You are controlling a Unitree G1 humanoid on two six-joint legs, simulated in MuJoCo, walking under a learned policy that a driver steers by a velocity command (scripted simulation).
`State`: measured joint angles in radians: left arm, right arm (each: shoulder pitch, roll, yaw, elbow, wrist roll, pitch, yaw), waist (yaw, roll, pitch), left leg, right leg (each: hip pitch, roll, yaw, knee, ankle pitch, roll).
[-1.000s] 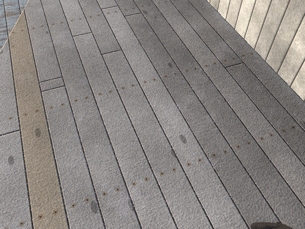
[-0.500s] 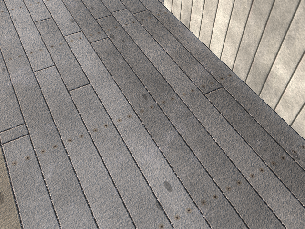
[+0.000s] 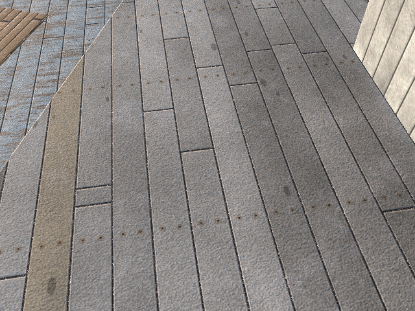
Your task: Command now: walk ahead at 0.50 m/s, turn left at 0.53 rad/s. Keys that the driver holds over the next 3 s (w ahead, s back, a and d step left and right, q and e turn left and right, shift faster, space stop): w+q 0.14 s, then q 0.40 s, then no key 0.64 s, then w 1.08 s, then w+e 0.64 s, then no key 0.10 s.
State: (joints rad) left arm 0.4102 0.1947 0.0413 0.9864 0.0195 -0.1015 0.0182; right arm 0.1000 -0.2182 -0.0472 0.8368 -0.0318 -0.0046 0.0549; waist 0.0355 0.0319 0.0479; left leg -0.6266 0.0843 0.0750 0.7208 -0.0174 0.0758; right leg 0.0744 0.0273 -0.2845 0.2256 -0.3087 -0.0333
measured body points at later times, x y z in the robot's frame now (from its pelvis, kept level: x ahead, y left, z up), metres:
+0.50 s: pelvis +0.22 +0.04 +0.00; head +0.26 +0.07 +0.45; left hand +0.31 +0.33 -0.12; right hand +0.33 -0.23 -0.12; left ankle +0.18 +0.08 -0.74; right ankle +0.37 -0.08 -0.68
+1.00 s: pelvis +0.29 +0.02 +0.00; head +0.32 +0.02 +0.45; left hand +0.27 +0.30 -0.12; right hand +0.49 -0.17 -0.14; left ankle +0.22 +0.13 -0.73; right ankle +0.39 -0.04 -0.74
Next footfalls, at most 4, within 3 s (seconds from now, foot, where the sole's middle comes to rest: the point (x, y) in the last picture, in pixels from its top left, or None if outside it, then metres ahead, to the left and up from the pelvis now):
0.12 left None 0.22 0.09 -0.78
0.68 right None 0.42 -0.02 -0.78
1.04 left None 0.26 0.14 -0.77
1.96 left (145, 243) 0.69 0.28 -0.77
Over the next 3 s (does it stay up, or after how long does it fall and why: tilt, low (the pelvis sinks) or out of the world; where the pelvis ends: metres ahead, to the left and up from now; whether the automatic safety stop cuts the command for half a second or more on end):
stays up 1.10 0.35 0.00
